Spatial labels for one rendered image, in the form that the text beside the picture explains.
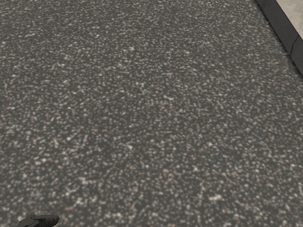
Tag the robot left hand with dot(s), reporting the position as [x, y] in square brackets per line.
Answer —
[39, 221]

